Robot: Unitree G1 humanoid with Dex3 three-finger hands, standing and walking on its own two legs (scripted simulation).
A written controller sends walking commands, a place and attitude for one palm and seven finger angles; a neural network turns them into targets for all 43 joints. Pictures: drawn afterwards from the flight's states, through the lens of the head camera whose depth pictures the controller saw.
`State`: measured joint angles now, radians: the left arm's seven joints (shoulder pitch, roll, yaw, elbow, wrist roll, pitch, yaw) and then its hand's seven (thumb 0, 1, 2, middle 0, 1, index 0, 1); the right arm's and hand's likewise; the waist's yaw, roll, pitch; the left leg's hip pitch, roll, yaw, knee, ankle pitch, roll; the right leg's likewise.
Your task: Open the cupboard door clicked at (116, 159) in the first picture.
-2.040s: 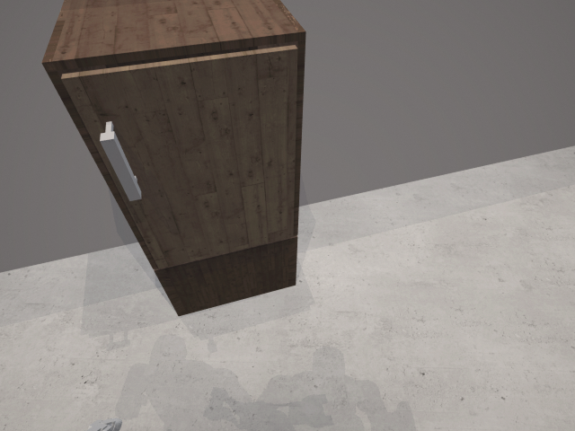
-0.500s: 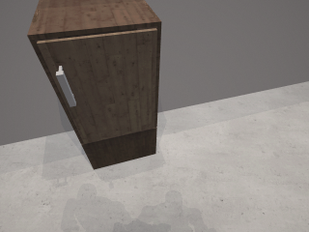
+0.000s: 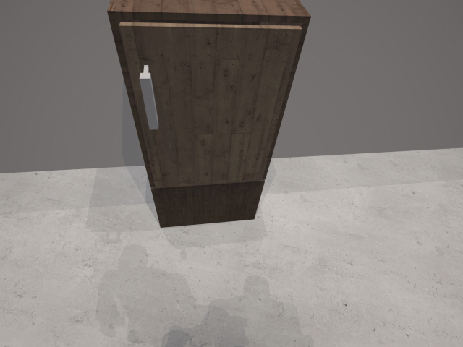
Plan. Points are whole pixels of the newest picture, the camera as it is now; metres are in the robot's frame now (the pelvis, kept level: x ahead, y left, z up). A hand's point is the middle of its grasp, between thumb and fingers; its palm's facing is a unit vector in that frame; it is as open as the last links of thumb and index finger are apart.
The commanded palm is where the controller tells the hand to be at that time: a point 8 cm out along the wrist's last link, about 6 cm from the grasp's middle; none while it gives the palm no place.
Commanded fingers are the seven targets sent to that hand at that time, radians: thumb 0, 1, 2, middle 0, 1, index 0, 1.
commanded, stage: turn to face it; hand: left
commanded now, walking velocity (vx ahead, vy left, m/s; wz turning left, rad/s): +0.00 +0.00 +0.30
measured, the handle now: (150, 98) +0.67 +0.25 +0.02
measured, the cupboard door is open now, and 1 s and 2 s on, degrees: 0 0 0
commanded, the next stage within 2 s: take the last steps up to it in 0.24 s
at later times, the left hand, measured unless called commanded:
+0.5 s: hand out of the picture +0.02 +0.16 -0.14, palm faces +0.18 -0.95 -0.26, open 7.4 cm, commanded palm none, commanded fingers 0.00 0.90 0.90 -0.20 -0.30 -0.20 -0.30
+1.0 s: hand out of the picture -0.04 +0.14 -0.17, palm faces +0.21 -0.97 -0.10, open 7.4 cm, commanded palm none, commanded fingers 0.00 0.90 0.90 -0.20 -0.30 -0.20 -0.30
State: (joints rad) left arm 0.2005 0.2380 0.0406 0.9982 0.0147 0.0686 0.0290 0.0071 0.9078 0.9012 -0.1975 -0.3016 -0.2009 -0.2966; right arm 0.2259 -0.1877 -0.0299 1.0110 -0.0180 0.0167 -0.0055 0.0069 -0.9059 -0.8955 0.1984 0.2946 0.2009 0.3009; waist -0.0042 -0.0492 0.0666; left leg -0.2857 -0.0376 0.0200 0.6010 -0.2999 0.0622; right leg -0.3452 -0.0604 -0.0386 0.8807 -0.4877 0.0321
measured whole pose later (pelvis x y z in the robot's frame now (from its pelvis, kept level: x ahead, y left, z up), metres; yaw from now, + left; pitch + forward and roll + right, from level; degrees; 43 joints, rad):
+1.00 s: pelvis +0.08 +0.01 +0.01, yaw +8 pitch +0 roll -1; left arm 0.43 0.14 0.04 1.18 0.03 0.02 0.00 0.01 0.91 0.90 -0.20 -0.30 -0.20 -0.30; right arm 0.25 -0.13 -0.04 1.07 -0.02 -0.06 -0.05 0.00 -0.95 -0.90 0.20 0.29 0.20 0.30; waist 0.01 -0.05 0.01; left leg -0.16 0.05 0.15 0.46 -0.29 0.03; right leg -0.37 -0.04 -0.07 1.01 -0.43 0.00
